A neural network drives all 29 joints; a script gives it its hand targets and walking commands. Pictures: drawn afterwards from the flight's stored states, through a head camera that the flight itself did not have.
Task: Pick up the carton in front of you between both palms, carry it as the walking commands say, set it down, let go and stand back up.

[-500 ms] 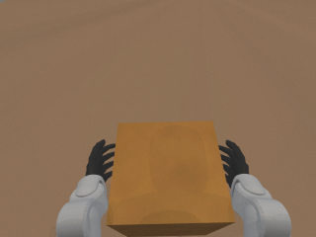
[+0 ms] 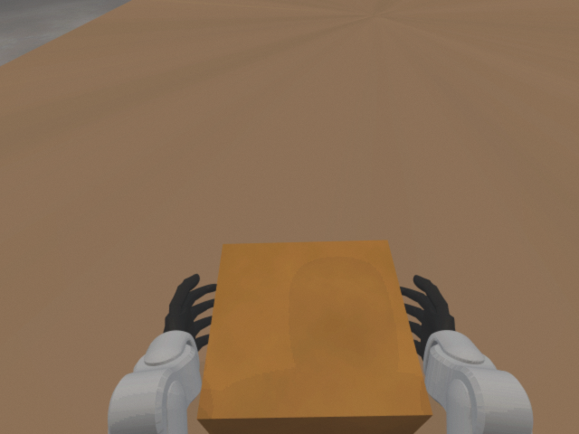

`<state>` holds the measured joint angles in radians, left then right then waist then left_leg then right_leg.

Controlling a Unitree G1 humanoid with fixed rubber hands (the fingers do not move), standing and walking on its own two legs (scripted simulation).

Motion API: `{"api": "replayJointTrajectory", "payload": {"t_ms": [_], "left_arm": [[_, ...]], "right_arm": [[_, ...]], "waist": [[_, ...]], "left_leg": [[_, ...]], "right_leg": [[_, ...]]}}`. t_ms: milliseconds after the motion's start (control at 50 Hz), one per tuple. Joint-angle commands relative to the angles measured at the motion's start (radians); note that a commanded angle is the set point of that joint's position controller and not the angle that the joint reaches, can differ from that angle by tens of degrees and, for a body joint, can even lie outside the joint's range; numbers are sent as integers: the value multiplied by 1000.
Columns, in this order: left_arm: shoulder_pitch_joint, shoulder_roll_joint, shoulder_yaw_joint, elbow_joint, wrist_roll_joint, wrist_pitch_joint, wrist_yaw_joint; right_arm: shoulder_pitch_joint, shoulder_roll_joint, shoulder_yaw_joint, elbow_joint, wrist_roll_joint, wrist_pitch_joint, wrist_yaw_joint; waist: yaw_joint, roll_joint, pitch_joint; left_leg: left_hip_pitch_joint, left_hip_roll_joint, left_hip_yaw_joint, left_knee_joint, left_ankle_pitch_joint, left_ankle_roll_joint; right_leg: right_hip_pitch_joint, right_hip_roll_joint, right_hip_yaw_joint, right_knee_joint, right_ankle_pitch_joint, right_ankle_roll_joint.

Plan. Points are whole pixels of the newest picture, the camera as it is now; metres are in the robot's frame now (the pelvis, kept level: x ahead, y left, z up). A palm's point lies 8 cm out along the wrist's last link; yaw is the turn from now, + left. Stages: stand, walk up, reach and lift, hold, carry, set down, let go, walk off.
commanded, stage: carry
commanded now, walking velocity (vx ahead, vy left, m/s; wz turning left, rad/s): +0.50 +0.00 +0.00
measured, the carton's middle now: (307, 358) +0.23 +0.00 +0.02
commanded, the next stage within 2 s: none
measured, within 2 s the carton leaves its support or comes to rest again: neither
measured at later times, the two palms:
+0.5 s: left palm (214, 172) +0.54 +0.16 +0.11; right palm (377, 173) +0.54 -0.14 +0.10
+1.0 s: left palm (224, 138) +0.68 +0.16 +0.10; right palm (364, 137) +0.68 -0.14 +0.09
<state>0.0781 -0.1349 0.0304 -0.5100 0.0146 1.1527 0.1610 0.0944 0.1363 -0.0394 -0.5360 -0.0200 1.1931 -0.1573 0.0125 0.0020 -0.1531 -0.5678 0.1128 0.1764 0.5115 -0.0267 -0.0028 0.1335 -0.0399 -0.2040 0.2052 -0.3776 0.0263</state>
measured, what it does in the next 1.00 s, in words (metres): walks ahead: left foot, then right foot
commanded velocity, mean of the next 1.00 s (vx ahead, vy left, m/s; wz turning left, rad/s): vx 0.12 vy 0.00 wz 0.00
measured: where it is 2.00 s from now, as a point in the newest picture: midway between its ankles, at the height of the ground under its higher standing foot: (295, 413)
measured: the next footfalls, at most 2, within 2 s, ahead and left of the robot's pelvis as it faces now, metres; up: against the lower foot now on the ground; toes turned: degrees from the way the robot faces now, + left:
left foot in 0.04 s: +0.23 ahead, +0.13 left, +0.00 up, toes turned +12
right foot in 0.52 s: +0.50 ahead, -0.08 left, +0.00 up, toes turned +4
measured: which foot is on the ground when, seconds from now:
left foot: up 0.00-0.02, down 0.04-0.54, up 0.56-0.70, down 0.72-1.00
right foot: down 0.00-0.04, up 0.06-0.50, down 0.52-1.00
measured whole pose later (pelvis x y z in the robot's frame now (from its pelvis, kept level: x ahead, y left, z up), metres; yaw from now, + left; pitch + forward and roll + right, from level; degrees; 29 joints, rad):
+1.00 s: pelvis +0.46 +0.01 +0.00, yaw +0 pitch +4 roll +0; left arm 0.06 -0.13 0.05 -0.50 0.02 1.15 0.15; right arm 0.06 0.13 -0.03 -0.51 -0.03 1.19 -0.15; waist 0.00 0.01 -0.16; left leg -0.17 0.06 0.11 0.50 -0.39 -0.02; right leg -0.33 -0.05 -0.22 0.53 -0.26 -0.04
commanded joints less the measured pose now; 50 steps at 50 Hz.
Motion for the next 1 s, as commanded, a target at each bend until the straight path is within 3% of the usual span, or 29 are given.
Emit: {"api": "replayJointTrajectory", "payload": {"t_ms": [0, 20, 40, 60, 80, 100, 120, 140, 180, 240, 280, 380, 440, 480, 500, 520, 540, 560, 580, 600, 620, 660, 720, 740, 760, 800, 840, 900, 980], "left_arm": [[-303, -628, -516, -80, -165, -7, -34], [-301, -629, -525, -89, -166, -9, -36], [-303, -630, -537, -100, -171, -12, -38], [-294, -641, -551, -132, -178, -14, -45], [-314, -671, -573, -132, -193, -19, -53], [-322, -728, -591, -121, -198, -30, -65], [-328, -775, -597, -109, -199, -43, -77], [-330, -811, -596, -94, -193, -56, -86], [-304, -830, -595, -77, -168, -79, -93], [-243, -807, -582, -59, -127, -92, -84], [-225, -782, -570, -56, -115, -89, -74], [-239, -687, -561, -115, -141, -61, -47], [-248, -615, -552, -137, -163, -34, -32], [-236, -571, -532, -136, -164, -18, -23], [-238, -546, -517, -137, -161, -8, -19], [-235, -529, -505, -130, -163, 0, -15], [-219, -535, -499, -115, -180, 0, -13], [-218, -568, -503, -126, -192, -2, -19], [-235, -613, -507, -125, -193, -4, -28], [-261, -657, -512, -124, -194, -10, -39], [-288, -691, -517, -124, -197, -15, -50], [-303, -724, -528, -130, -201, -25, -69], [-317, -715, -548, -147, -204, -31, -80], [-335, -702, -551, -147, -204, -26, -80], [-330, -688, -548, -130, -199, -20, -76], [-307, -647, -530, -102, -186, -7, -65], [-283, -621, -516, -79, -169, 4, -53], [-283, -617, -505, -64, -159, 9, -41], [-318, -660, -512, -77, -167, 2, -41]], "right_arm": [[-355, 631, 531, -86, 164, -46, 22], [-329, 632, 522, -71, 159, -50, 23], [-310, 627, 515, -74, 149, -55, 25], [-325, 642, 524, -68, 160, -65, 30], [-293, 682, 530, -64, 172, -74, 39], [-312, 723, 541, -84, 178, -88, 52], [-330, 766, 557, -89, 180, -102, 63], [-351, 797, 572, -95, 180, -117, 73], [-355, 815, 591, -88, 184, -133, 90], [-318, 771, 601, -87, 187, -138, 104], [-309, 732, 601, -94, 189, -135, 103], [-286, 640, 570, -133, 186, -111, 67], [-277, 588, 541, -143, 167, -84, 36], [-279, 552, 526, -142, 158, -64, 18], [-283, 530, 519, -141, 154, -55, 9], [-297, 518, 525, -153, 161, -43, 2], [-288, 518, 539, -173, 175, -32, 1], [-293, 545, 557, -183, 187, -30, 5], [-317, 591, 569, -182, 190, -31, 12], [-355, 637, 579, -181, 191, -36, 21], [-380, 674, 585, -178, 190, -42, 30], [-386, 716, 593, -165, 183, -56, 39], [-366, 711, 590, -169, 168, -66, 44], [-368, 701, 582, -159, 161, -64, 42], [-375, 678, 571, -149, 154, -57, 40], [-348, 641, 551, -109, 150, -43, 35], [-327, 614, 534, -83, 149, -36, 30], [-337, 608, 528, -74, 158, -32, 27], [-378, 644, 540, -96, 178, -41, 33]], "waist": [[-12, -158, -26], [-31, -104, -110], [-48, 28, -203], [-41, 329, -310], [-35, 306, -287], [-37, 222, -271], [-36, 91, -265], [-32, 48, -234], [-24, 92, -209], [-25, 125, -137], [-25, 118, -81], [-26, 153, -25], [-23, 165, -13], [-6, 107, -36], [-5, 53, -81], [1, -126, -184], [7, -222, -289], [4, -186, -282], [0, -152, -279], [-6, -130, -250], [-7, -153, -223], [-7, -151, -240], [-15, -80, -219], [-13, -47, -172], [-9, -4, -137], [-12, 13, -119], [-13, 22, -141], [-12, 31, -152], [-13, 29, -150]], "left_leg": [[241, -98, 110, -61, -33, 26], [471, -118, 117, -75, -74, 30], [704, 67, -144, -126, -209, 73], [937, 338, -622, -232, -257, 225], [884, 332, -662, -282, -60, 231], [832, 302, -532, -246, 85, 214], [768, 280, -433, -222, 139, 185], [676, 256, -359, -241, 110, 152], [574, 222, -269, -307, -56, 121], [523, 207, -192, -394, -187, 137], [518, 187, -130, -394, -31, 140], [522, 128, 19, -290, 349, 95], [521, 115, 55, -186, 364, 60], [463, 71, 91, -10, 374, 1], [381, 45, 69, 88, 212, -35], [230, -11, 24, 283, -198, -63], [171, -66, -53, 396, -520, -67], [164, -50, -105, 410, -587, -57], [187, -36, -138, 364, -591, -36], [225, -15, -148, 227, -587, -18], [256, -27, -133, 110, -564, -8], [329, -53, -88, 12, -421, -2], [419, -2, -81, -138, -163, -10], [375, 39, -120, -147, -152, -13], [364, 60, -132, -119, -83, -14], [350, 64, -128, -92, 25, -12], [360, 60, -126, -61, 166, -10], [375, 59, -121, -38, 273, -13], [376, 58, -120, -32, 282, -9]], "right_leg": [[-81, -179, -15, 193, 797, -80], [-171, -134, -48, 399, 776, -51], [-376, -92, -27, 654, 533, -12], [-698, 45, 28, 994, 54, 29], [-785, 36, 168, 1139, -85, 2], [-811, -15, 208, 1184, -61, -26], [-805, -60, 223, 1143, -6, -44], [-779, -88, 220, 1065, 38, -50], [-724, -97, 190, 948, 105, -49], [-744, -101, 142, 763, 177, -26], [-755, -91, 101, 630, 225, -9], [-658, -21, 8, 398, 359, -7], [-541, 0, -15, 300, 427, -14], [-334, 21, -49, 135, 562, -12], [-182, -75, 36, 151, 793, -14], [42, -286, 243, 253, 1247, -115], [118, -368, 382, 224, 1280, -228], [52, -374, 376, 165, 1119, -241], [-12, -352, 344, 128, 938, -223], [-96, -311, 282, 106, 801, -180], [-147, -274, 246, 85, 662, -150], [-177, -234, 198, 79, 488, -134], [-272, -183, 122, 104, 269, -88], [-276, -163, 102, 136, 273, -71], [-292, -143, 101, 166, 378, -62], [-271, -144, 110, 237, 574, -58], [-252, -146, 106, 296, 689, -61], [-262, -138, 92, 330, 713, -57], [-267, -132, 87, 343, 676, -54]]}}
